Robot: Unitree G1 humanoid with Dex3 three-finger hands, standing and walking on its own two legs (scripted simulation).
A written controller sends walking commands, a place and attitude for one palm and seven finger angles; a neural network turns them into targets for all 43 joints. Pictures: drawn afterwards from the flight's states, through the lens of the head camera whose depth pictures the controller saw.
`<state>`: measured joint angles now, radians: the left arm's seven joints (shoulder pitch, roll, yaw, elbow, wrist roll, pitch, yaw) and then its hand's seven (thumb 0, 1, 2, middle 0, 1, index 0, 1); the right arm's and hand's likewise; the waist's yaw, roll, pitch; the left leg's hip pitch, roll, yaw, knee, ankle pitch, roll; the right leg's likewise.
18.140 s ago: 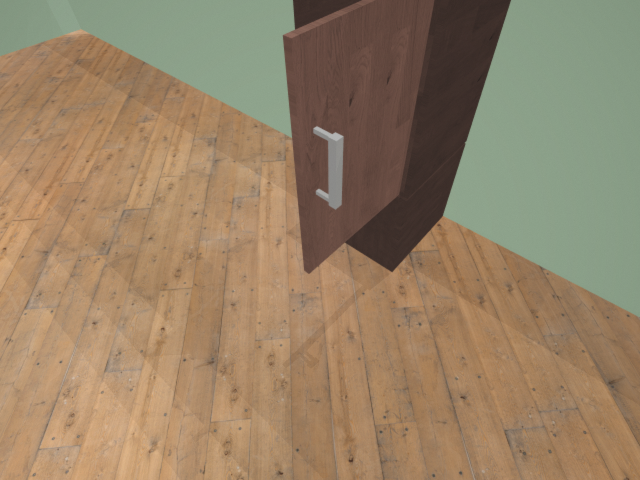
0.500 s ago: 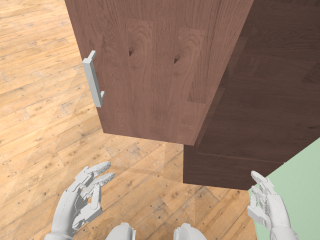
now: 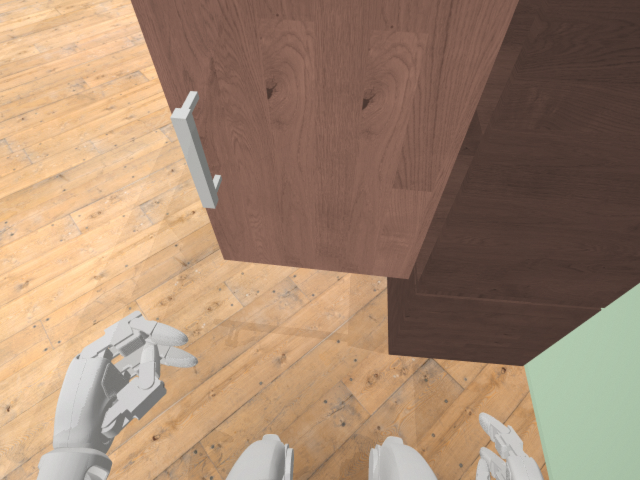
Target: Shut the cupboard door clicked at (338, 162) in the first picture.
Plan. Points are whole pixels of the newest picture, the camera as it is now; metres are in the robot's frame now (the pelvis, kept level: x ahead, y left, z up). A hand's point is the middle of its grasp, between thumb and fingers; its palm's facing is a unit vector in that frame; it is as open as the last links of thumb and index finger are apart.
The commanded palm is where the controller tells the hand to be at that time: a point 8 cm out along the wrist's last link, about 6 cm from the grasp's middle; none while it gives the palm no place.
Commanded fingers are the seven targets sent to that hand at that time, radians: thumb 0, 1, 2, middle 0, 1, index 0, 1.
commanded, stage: raise the hand and make a fist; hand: left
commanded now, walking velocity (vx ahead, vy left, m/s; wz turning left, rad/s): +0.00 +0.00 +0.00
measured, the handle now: (201, 154) +0.53 +0.21 +0.08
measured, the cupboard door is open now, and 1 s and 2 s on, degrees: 88 88 88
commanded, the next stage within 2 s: bring the fist close to the handle in 1.02 s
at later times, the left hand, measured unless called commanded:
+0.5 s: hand (179, 365) +0.23 +0.17 +0.06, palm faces -0.10 -0.99 -0.05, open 3.1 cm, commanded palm +0.21 +0.24 +0.08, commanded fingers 0.00 0.90 0.90 -1.30 -1.50 -1.30 -1.50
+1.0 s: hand (163, 341) +0.24 +0.18 +0.09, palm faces +0.00 -1.00 -0.06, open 3.1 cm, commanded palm +0.22 +0.23 +0.08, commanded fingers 0.00 0.90 0.90 -1.30 -1.50 -1.30 -1.50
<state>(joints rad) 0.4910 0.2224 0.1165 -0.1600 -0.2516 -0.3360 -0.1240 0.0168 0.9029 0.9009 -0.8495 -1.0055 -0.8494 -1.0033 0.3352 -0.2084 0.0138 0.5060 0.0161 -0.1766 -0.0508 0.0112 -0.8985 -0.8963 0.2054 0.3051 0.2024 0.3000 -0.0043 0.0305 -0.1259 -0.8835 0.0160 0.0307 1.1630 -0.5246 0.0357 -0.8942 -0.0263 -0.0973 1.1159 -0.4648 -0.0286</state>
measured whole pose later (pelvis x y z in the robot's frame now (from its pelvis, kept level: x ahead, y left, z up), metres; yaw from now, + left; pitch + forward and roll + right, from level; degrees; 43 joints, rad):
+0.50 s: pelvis +0.02 +0.00 +0.01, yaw +1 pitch +14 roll -2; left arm 0.40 0.25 0.09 -0.07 -0.25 -0.31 -0.29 0.01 0.91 0.90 -1.26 -1.46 -1.27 -1.46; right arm 0.24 -0.24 0.04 0.44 0.03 -0.17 -0.05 0.01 -0.90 -0.90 0.20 0.30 0.20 0.30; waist 0.01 0.04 -0.13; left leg -0.82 0.01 0.00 1.12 -0.54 0.03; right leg -0.82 -0.02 -0.13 1.07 -0.48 -0.03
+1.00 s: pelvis +0.02 -0.02 +0.02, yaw +1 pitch +12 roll -1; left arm 0.38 0.25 0.18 -0.05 -0.31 -0.42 -0.27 0.02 0.90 0.90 -1.30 -1.50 -1.30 -1.49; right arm 0.28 -0.25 0.00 0.49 0.03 -0.19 -0.05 0.01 -0.90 -0.90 0.20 0.30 0.20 0.30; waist -0.01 0.02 -0.12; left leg -0.77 0.02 0.01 1.07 -0.52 0.01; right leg -0.78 -0.01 -0.12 1.03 -0.47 -0.05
